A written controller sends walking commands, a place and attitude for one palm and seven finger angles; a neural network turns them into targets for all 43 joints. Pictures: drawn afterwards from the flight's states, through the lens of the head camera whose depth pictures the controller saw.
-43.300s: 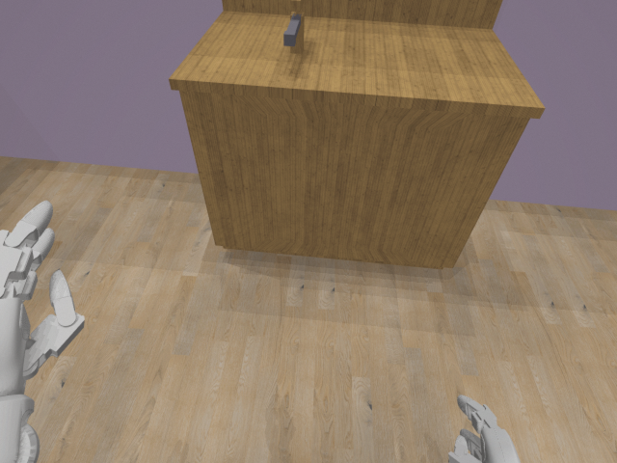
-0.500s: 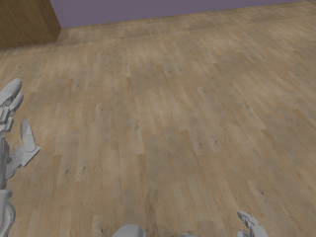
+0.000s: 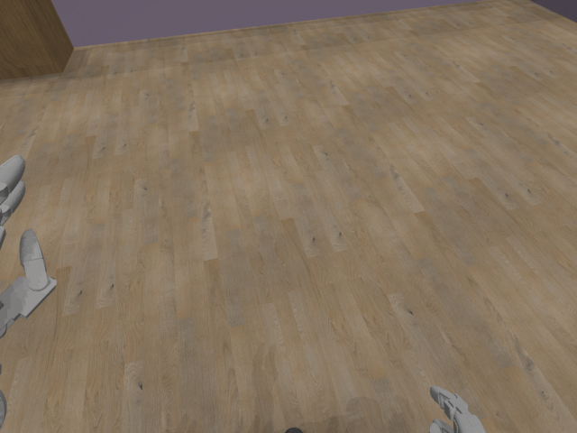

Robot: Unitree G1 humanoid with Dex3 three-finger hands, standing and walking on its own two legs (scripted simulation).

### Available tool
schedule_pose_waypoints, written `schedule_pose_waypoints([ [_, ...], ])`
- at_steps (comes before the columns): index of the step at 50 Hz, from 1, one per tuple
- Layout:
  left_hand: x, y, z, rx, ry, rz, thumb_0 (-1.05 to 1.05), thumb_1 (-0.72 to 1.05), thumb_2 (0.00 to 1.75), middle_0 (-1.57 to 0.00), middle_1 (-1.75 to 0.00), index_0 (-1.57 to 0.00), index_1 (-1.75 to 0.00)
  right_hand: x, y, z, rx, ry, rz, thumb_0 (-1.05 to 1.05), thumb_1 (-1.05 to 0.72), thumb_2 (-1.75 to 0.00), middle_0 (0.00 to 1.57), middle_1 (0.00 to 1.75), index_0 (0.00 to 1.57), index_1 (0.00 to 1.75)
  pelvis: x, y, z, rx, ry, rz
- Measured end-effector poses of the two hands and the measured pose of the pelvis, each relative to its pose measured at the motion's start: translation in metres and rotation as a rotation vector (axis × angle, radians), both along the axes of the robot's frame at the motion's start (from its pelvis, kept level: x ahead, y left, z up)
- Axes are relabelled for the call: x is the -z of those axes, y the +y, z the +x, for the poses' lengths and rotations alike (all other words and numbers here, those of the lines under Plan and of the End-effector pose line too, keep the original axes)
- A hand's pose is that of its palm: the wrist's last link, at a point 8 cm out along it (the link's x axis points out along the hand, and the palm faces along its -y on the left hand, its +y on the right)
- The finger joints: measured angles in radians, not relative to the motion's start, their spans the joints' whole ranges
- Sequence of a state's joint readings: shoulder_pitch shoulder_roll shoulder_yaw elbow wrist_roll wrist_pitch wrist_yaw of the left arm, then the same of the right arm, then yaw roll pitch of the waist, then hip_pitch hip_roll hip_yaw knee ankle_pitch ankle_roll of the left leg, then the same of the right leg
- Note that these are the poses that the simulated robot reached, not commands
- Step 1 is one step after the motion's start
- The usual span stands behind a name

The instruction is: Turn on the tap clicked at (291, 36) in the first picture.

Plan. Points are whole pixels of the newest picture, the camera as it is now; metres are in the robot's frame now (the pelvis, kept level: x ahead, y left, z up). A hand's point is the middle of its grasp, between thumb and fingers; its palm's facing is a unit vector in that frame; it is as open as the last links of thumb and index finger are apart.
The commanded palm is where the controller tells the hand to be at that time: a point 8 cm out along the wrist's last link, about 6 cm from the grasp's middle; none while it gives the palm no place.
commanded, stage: bring the hand home and regain balance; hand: left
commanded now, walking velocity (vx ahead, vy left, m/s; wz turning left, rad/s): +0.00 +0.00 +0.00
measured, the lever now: out of the picture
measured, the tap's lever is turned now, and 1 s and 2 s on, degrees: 73 73 73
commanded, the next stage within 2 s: come to a stop and stand still in 1.54 s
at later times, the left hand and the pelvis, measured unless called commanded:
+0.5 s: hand (187, 372) +0.14 +0.09 +0.18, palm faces +0.40 -0.78 -0.49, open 7.4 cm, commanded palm +0.08 +0.13 +0.18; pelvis -0.09 -0.15 -0.01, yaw -1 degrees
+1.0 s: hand out of the picture +0.09 -0.07 +0.15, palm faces +0.37 -0.76 -0.53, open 7.4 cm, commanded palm +0.03 -0.03 +0.18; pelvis -0.13 -0.31 -0.03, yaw +1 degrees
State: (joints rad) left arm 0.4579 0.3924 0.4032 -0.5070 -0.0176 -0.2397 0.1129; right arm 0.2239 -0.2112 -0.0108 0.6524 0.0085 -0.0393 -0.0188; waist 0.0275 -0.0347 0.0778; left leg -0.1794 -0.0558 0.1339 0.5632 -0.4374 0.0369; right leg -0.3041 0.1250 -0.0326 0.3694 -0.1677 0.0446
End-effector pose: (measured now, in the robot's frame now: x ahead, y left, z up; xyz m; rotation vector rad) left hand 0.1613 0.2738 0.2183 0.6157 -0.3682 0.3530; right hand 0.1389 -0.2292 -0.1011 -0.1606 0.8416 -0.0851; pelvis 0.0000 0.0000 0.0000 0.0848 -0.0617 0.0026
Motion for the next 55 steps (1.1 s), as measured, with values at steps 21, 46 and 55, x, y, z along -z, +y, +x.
schedule_pose_waypoints([
  [21,0.002,-0.124,-0.061,-0.003,0.027,-0.007,0.01,0.89,0.89,-0.21,-0.30,-0.22,-0.30,-0.007,-0.134,-0.067,0.022,-0.009,-0.016,0.01,-0.91,-0.90,0.20,0.30,0.20,0.30,-0.004,-0.127,-0.068,0.003,0.034,-0.002],
  [46,0.028,-0.274,-0.107,-0.016,0.083,-0.008,0.01,0.89,0.90,-0.21,-0.30,-0.21,-0.30,0.014,-0.271,-0.103,-0.008,-0.082,0.039,0.01,-0.91,-0.90,0.20,0.30,0.20,0.30,0.019,-0.276,-0.123,-0.009,-0.001,0.013],
  [55,0.028,-0.358,-0.124,0.030,0.104,-0.051,0.02,0.89,0.89,-0.21,-0.30,-0.21,-0.30,0.006,-0.342,-0.123,0.011,-0.020,0.037,0.01,-0.91,-0.90,0.20,0.30,0.20,0.30,0.007,-0.349,-0.131,-0.002,-0.005,0.002],
])
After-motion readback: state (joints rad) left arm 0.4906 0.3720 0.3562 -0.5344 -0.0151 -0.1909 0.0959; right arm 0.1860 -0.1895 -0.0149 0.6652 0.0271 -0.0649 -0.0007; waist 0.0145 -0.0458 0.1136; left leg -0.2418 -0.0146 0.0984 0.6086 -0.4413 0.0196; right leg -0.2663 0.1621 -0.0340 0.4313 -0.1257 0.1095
